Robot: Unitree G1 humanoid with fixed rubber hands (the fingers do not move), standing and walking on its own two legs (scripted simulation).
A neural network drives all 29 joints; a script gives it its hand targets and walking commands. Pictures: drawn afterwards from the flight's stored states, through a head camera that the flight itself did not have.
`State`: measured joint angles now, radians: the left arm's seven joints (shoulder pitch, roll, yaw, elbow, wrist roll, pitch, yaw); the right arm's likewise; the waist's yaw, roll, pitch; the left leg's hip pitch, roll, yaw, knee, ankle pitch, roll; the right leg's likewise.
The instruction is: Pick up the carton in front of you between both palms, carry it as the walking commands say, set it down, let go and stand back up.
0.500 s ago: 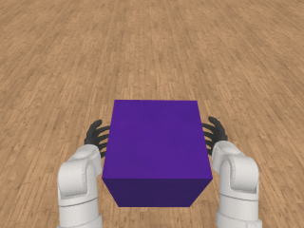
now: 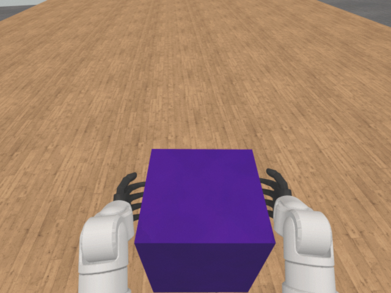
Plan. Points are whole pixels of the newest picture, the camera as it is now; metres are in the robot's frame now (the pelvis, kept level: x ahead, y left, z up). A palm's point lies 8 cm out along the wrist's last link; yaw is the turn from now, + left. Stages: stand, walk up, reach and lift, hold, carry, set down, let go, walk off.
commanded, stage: carry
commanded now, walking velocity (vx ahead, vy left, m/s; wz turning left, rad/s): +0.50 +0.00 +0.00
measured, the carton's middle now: (201, 222) +0.28 +0.00 +0.03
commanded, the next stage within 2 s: none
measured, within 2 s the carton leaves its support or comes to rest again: neither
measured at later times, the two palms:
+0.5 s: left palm (136, 122) +0.57 +0.17 +0.09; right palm (239, 115) +0.57 -0.13 +0.10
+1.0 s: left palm (158, 73) +0.90 +0.14 +0.10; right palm (233, 71) +0.91 -0.16 +0.09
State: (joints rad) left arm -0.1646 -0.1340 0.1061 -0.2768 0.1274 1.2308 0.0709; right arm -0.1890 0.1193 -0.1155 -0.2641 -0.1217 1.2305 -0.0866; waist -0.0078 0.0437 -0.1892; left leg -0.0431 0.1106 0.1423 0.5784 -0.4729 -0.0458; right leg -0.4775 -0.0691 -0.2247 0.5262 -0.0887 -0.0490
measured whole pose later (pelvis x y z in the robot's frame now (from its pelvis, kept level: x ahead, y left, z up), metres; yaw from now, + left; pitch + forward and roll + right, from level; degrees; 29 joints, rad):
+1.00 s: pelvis +0.64 -0.01 +0.00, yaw +1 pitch +3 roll -1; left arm -0.18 -0.14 0.09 -0.33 0.12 1.23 0.09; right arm -0.18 0.13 -0.13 -0.34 -0.12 1.23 -0.09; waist 0.01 0.05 -0.11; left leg -0.06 0.11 0.13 0.73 -0.47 -0.03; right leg -0.48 -0.05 -0.24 0.55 -0.11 -0.08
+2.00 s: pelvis +1.10 +0.00 +0.01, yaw -1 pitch +4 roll +0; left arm -0.17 -0.13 0.11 -0.27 0.13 1.22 0.08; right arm -0.19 0.14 -0.13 -0.26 -0.14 1.21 -0.08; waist 0.00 0.01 -0.16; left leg -0.25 0.06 0.18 0.53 -0.33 0.01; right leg -0.25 -0.06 -0.15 0.52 -0.32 0.01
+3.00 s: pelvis +1.06 +0.00 +0.02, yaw +0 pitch +2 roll +0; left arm -0.14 -0.13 0.11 -0.04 0.20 0.96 0.04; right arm -0.16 0.13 -0.12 -0.02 -0.20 0.95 -0.04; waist 0.00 0.00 -0.12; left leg -0.28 0.06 0.18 0.51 -0.26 0.02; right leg -0.28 -0.06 -0.16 0.51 -0.26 -0.01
